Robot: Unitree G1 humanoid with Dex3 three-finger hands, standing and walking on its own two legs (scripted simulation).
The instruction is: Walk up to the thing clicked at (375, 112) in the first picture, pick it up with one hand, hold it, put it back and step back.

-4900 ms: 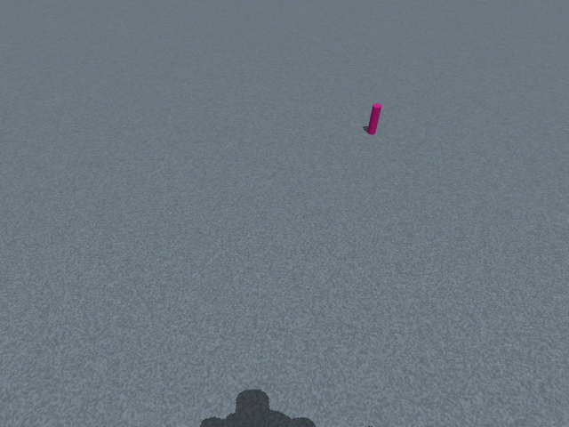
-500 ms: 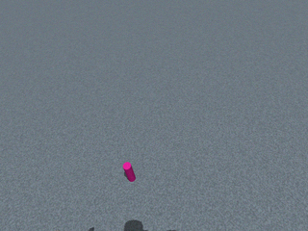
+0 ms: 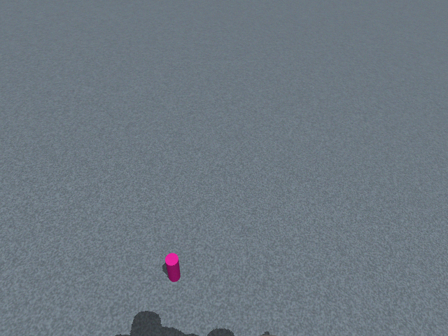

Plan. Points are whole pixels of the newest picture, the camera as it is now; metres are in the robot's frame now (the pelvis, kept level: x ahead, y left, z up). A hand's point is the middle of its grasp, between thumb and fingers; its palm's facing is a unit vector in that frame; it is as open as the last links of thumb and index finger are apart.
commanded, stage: walk up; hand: left
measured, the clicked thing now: (173, 268) +0.49 +0.17 -0.67
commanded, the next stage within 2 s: stand in 1.78 s
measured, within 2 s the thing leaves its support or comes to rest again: neither
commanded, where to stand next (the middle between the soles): +0.12 -0.03 m, yaw -1 degrees
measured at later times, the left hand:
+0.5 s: hand out of the picture +0.11 +0.24 -0.14, palm faces -0.04 -0.92 -0.39, open 7.4 cm
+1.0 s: hand out of the picture +0.15 +0.24 -0.14, palm faces -0.04 -0.94 -0.33, open 7.3 cm
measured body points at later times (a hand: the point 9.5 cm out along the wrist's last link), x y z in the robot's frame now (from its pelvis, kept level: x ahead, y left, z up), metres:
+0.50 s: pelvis +0.03 -0.02 +0.00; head +0.04 -0.05 +0.45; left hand +0.11 +0.28 -0.11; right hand +0.11 -0.32 -0.14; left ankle +0.08 +0.10 -0.73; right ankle +0.06 -0.15 -0.73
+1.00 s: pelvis +0.06 -0.01 +0.02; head +0.06 -0.01 +0.47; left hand +0.15 +0.29 -0.11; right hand +0.13 -0.32 -0.11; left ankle +0.08 +0.10 -0.73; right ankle +0.06 -0.15 -0.73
